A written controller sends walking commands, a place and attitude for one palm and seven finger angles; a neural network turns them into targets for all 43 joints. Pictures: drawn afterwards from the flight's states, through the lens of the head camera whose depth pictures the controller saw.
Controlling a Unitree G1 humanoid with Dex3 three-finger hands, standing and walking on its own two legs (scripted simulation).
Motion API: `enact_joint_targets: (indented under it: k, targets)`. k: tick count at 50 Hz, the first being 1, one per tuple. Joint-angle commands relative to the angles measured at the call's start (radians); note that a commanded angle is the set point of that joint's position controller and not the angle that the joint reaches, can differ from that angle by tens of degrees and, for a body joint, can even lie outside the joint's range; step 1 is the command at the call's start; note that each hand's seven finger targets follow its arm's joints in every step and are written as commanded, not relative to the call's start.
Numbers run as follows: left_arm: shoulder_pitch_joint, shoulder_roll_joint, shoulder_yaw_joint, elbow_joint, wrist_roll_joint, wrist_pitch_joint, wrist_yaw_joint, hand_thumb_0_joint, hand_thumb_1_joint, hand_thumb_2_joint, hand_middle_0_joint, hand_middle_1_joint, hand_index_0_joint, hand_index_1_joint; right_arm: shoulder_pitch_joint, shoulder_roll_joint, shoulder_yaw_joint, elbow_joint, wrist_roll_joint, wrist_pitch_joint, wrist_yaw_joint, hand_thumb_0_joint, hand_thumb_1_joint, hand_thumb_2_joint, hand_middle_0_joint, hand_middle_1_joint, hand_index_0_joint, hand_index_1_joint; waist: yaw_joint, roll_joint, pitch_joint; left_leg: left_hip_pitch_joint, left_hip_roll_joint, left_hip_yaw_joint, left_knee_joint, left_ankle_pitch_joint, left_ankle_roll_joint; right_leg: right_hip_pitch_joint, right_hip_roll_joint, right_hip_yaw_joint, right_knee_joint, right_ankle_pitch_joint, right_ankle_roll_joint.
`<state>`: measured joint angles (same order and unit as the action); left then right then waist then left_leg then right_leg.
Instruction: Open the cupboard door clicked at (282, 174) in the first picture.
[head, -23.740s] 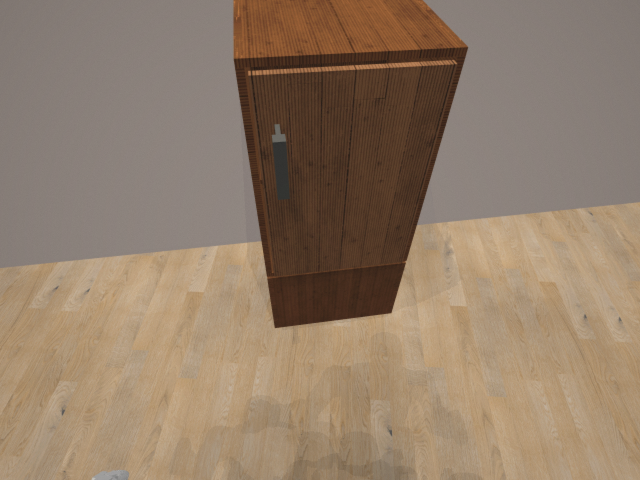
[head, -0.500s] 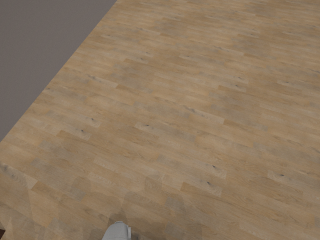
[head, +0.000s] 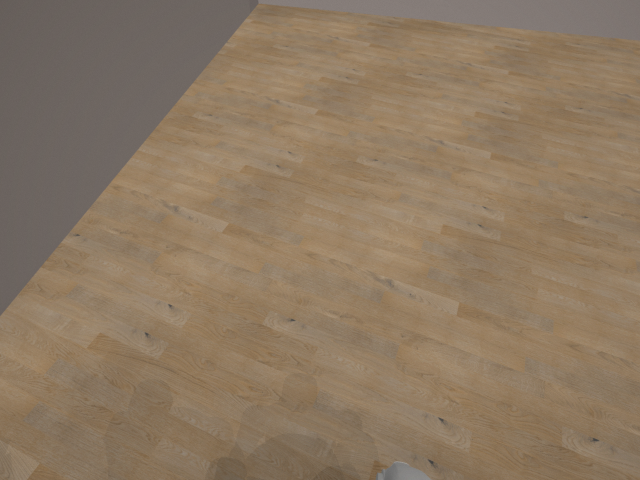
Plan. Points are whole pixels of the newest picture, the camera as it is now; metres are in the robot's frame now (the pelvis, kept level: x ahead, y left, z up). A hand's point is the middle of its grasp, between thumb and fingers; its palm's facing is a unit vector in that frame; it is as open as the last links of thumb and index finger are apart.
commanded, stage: walk to a spot facing it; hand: left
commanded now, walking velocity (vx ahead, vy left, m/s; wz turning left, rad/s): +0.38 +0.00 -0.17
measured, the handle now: out of the picture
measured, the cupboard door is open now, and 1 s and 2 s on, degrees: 43 43 43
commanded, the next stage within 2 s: turn to face it in 0.46 s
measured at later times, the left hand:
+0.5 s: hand (259, 446) +0.20 +0.11 -0.18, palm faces +0.12 -0.98 -0.14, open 7.3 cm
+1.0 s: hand (257, 293) +0.45 +0.16 -0.16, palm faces +0.30 -0.92 -0.26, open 7.4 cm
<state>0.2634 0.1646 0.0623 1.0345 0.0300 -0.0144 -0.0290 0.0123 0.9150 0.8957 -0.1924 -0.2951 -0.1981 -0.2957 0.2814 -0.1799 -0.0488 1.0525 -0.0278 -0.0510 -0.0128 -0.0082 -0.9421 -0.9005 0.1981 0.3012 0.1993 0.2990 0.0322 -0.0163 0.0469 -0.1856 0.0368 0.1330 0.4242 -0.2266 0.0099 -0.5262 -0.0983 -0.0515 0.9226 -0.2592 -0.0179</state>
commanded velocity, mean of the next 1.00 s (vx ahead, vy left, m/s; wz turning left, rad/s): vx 0.17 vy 0.00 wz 0.36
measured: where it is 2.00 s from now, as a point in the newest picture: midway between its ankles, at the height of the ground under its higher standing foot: (359, 396)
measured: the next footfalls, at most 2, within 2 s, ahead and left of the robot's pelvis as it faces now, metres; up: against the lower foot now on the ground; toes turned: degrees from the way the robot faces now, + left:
right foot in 0.14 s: +0.19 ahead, -0.15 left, +0.00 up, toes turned -8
left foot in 0.58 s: +0.43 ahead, +0.09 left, +0.00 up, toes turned +12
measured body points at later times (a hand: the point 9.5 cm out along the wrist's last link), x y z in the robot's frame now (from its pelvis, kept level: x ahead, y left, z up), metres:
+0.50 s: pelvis +0.24 -0.05 +0.00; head +0.26 -0.03 +0.45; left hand +0.19 +0.16 -0.17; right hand +0.32 -0.28 -0.14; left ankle +0.35 +0.08 -0.71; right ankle +0.15 -0.15 -0.74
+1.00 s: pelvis +0.39 -0.06 -0.01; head +0.43 -0.07 +0.43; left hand +0.44 +0.21 -0.14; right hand +0.51 -0.29 -0.17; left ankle +0.37 +0.07 -0.71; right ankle +0.45 -0.17 -0.74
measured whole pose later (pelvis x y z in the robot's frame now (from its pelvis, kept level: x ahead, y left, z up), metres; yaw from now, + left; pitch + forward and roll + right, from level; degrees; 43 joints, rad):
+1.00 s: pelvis +0.39 -0.06 -0.01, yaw +17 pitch +1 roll +1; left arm 0.14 0.20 0.06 0.88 0.03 -0.01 0.02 0.01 0.91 0.90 -0.19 -0.30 -0.20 -0.30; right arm 0.22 -0.21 -0.08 0.97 -0.02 0.06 0.01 0.00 -0.92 -0.90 0.20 0.30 0.20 0.30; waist -0.02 0.02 0.05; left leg -0.47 -0.01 -0.03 0.90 -0.46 -0.02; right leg -0.34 -0.07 -0.09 0.62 -0.28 0.00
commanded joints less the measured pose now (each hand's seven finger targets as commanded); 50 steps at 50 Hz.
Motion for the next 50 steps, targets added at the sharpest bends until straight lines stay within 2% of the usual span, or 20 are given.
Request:
enact_joint_targets:
  k: [1,5,6,7,8,10,14,22,26,27,28,29,30,31,34,44,45,47,48,50]
  targets:
    - [-0.053,0.045,0.014,-0.071,-0.002,-0.012,-0.015,0.000,0.900,0.900,-0.200,-0.300,-0.200,-0.300,0.069,-0.145,-0.028,-0.027,-0.005,-0.018,0.004,0.000,-0.900,-0.900,0.200,0.300,0.200,0.300,-0.028,0.126,0.051,-0.147,0.246,-0.134,-0.279,-0.207,0.126,0.144,0.009,-0.045,-0.187,0.073,0.013]
    - [0.021,0.103,0.029,-0.044,-0.001,-0.022,-0.013,0.000,0.900,0.900,-0.200,-0.300,-0.200,-0.300,0.078,-0.136,-0.022,-0.011,-0.006,-0.006,0.007,0.000,-0.900,-0.900,0.200,0.300,0.200,0.300,0.026,0.069,0.027,-0.176,0.200,-0.093,-0.090,-0.218,0.076,0.384,0.050,-0.063,-0.346,0.034,-0.001]
    - [0.146,0.160,0.041,-0.007,0.003,-0.036,-0.007,0.000,0.900,0.900,-0.200,-0.300,-0.200,-0.300,0.084,-0.112,-0.015,-0.010,0.002,-0.007,0.010,0.000,-0.900,-0.900,0.200,0.300,0.200,0.300,0.082,-0.051,-0.029,-0.260,0.123,-0.016,0.151,-0.156,0.038,0.566,-0.003,0.038,-0.437,-0.092,-0.037]
    - [0.294,0.282,0.068,0.038,0.004,-0.046,0.006,0.000,0.900,0.900,-0.200,-0.300,-0.200,-0.300,0.094,-0.045,-0.001,-0.036,0.015,-0.013,0.019,0.000,-0.900,-0.900,0.200,0.300,0.200,0.300,0.136,-0.366,-0.099,-0.486,-0.010,0.078,0.513,-0.306,-0.007,0.743,-0.270,0.438,-0.614,-0.271,-0.142]
    - [0.312,0.291,0.061,0.035,-0.015,-0.037,0.018,0.000,0.900,0.900,-0.200,-0.300,-0.200,-0.300,0.018,-0.080,-0.007,-0.076,0.011,-0.009,0.021,0.000,-0.900,-0.900,0.200,0.300,0.200,0.300,0.133,-0.288,-0.073,-0.548,0.013,-0.042,0.715,-0.408,0.002,0.676,-0.367,0.619,-0.754,-0.311,-0.202]
    - [0.131,0.219,0.040,-0.017,-0.013,-0.039,0.033,0.000,0.900,0.900,-0.200,-0.300,-0.200,-0.300,0.002,-0.088,-0.020,-0.058,0.007,-0.008,0.018,0.000,-0.900,-0.900,0.200,0.300,0.200,0.300,0.047,-0.200,-0.015,-0.560,0.108,-0.131,0.802,-0.209,-0.002,0.489,-0.325,0.483,-0.758,-0.356,-0.193]
    - [0.063,0.127,0.012,-0.016,-0.010,-0.069,0.034,0.000,0.900,0.900,-0.200,-0.300,-0.200,-0.300,0.067,-0.016,-0.010,-0.011,0.000,0.016,0.028,0.000,-0.900,-0.900,0.200,0.300,0.200,0.300,-0.041,-0.086,0.001,-0.409,0.126,-0.086,0.609,-0.056,-0.033,0.358,-0.214,0.140,-0.759,0.067,-0.151]
    - [0.148,0.125,0.003,0.057,-0.012,-0.086,0.038,0.000,0.900,0.900,-0.200,-0.300,-0.200,-0.300,-0.130,0.003,-0.007,-0.091,0.009,0.006,0.049,0.000,-0.900,-0.900,0.200,0.300,0.200,0.300,-0.006,-0.085,0.033,-0.393,0.065,-0.019,0.264,0.052,-0.016,0.522,-0.200,-0.002,-0.698,0.395,-0.122]
    - [0.127,0.134,0.004,0.062,-0.014,-0.076,0.045,0.000,0.900,0.900,-0.200,-0.300,-0.200,-0.300,-0.010,-0.043,-0.013,-0.055,0.004,0.000,0.035,0.000,-0.900,-0.900,0.200,0.300,0.200,0.300,-0.095,-0.063,0.003,-0.097,-0.009,0.026,0.122,0.090,0.029,0.462,-0.165,-0.092,-0.474,0.616,-0.072]
    - [0.130,0.124,0.002,0.051,-0.016,-0.071,0.044,0.000,0.900,0.900,-0.200,-0.300,-0.200,-0.300,0.123,-0.102,-0.024,-0.019,-0.002,-0.003,0.026,0.000,-0.900,-0.900,0.200,0.300,0.200,0.300,-0.150,0.019,-0.079,0.131,0.023,-0.029,0.095,0.157,0.062,0.349,-0.129,-0.123,-0.275,0.555,-0.036]
    - [0.188,0.082,-0.005,0.034,-0.022,-0.061,0.042,0.000,0.900,0.900,-0.200,-0.300,-0.200,-0.300,0.237,-0.208,-0.046,0.003,-0.014,-0.005,0.014,0.000,-0.900,-0.900,0.200,0.300,0.200,0.300,-0.163,0.241,-0.201,0.377,0.264,-0.367,0.078,0.265,0.160,0.099,0.004,-0.150,0.011,0.143,0.019]
    - [0.145,0.071,-0.012,-0.007,-0.023,-0.065,0.041,0.000,0.900,0.900,-0.200,-0.300,-0.200,-0.300,0.301,-0.258,-0.053,0.008,-0.004,0.007,0.000,0.000,-0.900,-0.900,0.200,0.300,0.200,0.300,-0.180,0.290,-0.229,0.383,0.427,-0.603,-0.051,0.383,0.267,-0.001,0.079,-0.087,0.277,-0.338,0.025]
    - [0.065,0.079,-0.007,-0.042,-0.015,-0.062,0.046,0.000,0.900,0.900,-0.200,-0.300,-0.200,-0.300,0.239,-0.262,-0.052,-0.001,0.001,0.011,-0.001,0.000,-0.900,-0.900,0.200,0.300,0.200,0.300,-0.162,0.168,-0.143,0.214,0.417,-0.562,-0.090,0.266,0.263,-0.041,0.058,-0.007,0.369,-0.338,0.019]
    - [0.030,0.060,-0.007,-0.049,-0.012,-0.054,0.046,0.000,0.900,0.900,-0.200,-0.300,-0.200,-0.300,0.147,-0.240,-0.045,-0.033,0.003,0.005,-0.007,0.000,-0.900,-0.900,0.200,0.300,0.200,0.300,-0.124,0.240,-0.089,0.112,0.389,-0.566,-0.113,0.191,0.251,-0.112,0.021,0.027,0.405,-0.275,0.030]
    - [0.069,0.055,0.004,-0.037,-0.002,-0.021,0.026,0.000,0.900,0.900,-0.200,-0.300,-0.200,-0.300,-0.031,-0.151,-0.018,-0.094,0.003,0.000,-0.010,0.000,-0.900,-0.900,0.200,0.300,0.200,0.300,-0.031,0.149,-0.048,-0.136,0.254,-0.355,-0.147,0.133,0.159,0.022,-0.014,0.037,0.241,-0.142,0.057]
    - [0.040,0.105,0.032,-0.135,-0.011,0.012,0.036,0.000,0.900,0.900,-0.200,-0.300,-0.200,-0.300,-0.127,-0.206,-0.057,-0.164,0.001,0.060,0.001,0.000,-0.900,-0.900,0.200,0.300,0.200,0.300,0.008,0.149,-0.075,-0.289,0.143,-0.383,-0.052,-0.069,0.112,0.331,0.083,-0.027,-0.306,-0.014,0.079]
    - [0.065,0.136,0.040,-0.136,-0.010,0.005,0.042,0.000,0.900,0.900,-0.200,-0.300,-0.200,-0.300,-0.132,-0.181,-0.055,-0.175,0.007,0.062,0.004,0.000,-0.900,-0.900,0.200,0.300,0.200,0.300,0.027,0.083,-0.079,-0.350,0.094,-0.355,0.032,-0.073,0.078,0.434,0.045,0.018,-0.439,0.013,0.070]
    - [0.097,0.296,0.063,-0.161,0.003,-0.004,0.054,0.000,0.900,0.900,-0.200,-0.300,-0.200,-0.300,-0.130,-0.104,-0.046,-0.221,0.013,0.059,0.015,0.000,-0.900,-0.900,0.200,0.300,0.200,0.300,0.055,-0.320,-0.114,-0.500,-0.086,-0.111,0.543,-0.404,-0.041,0.493,-0.415,0.451,-0.688,0.079,-0.113]
    - [0.060,0.275,0.060,-0.179,-0.002,-0.004,0.062,0.000,0.900,0.900,-0.200,-0.300,-0.200,-0.300,-0.116,-0.133,-0.055,-0.217,0.010,0.069,0.017,0.000,-0.900,-0.900,0.200,0.300,0.200,0.300,0.032,-0.222,-0.108,-0.458,-0.030,-0.157,0.710,-0.374,-0.037,0.402,-0.432,0.414,-0.674,0.061,-0.158]
    - [-0.050,0.206,0.038,-0.199,-0.004,-0.001,0.066,0.000,0.900,0.900,-0.200,-0.300,-0.200,-0.300,-0.124,-0.114,-0.048,-0.192,0.007,0.084,0.026,0.000,-0.900,-0.900,0.200,0.300,0.200,0.300,-0.021,-0.192,-0.049,-0.463,0.022,-0.146,0.816,-0.260,-0.055,0.350,-0.307,0.215,-0.617,0.201,-0.128]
